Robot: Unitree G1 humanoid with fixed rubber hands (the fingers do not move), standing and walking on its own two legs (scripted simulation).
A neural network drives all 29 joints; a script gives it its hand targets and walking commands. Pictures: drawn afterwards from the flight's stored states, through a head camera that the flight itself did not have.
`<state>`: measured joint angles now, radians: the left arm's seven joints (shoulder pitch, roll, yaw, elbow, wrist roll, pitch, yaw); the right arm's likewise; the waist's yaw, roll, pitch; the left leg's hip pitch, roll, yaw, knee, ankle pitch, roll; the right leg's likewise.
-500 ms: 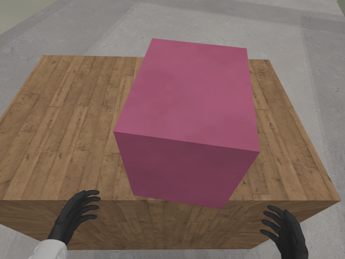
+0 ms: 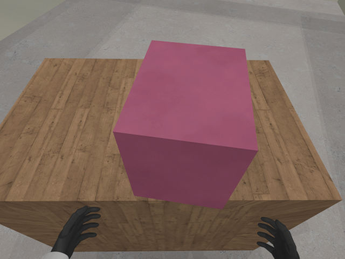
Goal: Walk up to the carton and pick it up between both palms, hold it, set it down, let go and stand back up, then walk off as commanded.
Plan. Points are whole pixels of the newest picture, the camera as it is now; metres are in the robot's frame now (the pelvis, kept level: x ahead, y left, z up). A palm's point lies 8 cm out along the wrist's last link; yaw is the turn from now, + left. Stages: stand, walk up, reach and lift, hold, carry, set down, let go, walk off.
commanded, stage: set down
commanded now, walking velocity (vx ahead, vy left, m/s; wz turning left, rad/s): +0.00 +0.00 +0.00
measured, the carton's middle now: (187, 125) +0.42 -0.02 +0.08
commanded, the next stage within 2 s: let go in 0.78 s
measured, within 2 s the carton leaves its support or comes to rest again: neither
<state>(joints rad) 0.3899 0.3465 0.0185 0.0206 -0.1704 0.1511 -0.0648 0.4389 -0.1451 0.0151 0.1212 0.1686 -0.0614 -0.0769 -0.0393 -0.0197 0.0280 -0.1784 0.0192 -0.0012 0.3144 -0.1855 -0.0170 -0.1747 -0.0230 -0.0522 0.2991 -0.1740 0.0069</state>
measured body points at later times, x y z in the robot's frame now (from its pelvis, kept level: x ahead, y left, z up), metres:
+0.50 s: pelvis +0.00 +0.00 +0.00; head +0.04 +0.00 +0.45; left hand +0.16 +0.24 -0.06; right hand +0.16 -0.22 -0.08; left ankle -0.02 +0.13 -0.75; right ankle -0.01 -0.12 -0.75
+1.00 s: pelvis +0.00 +0.00 +0.00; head +0.03 +0.00 +0.45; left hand +0.16 +0.24 -0.08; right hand +0.16 -0.22 -0.10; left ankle -0.02 +0.13 -0.75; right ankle -0.01 -0.12 -0.75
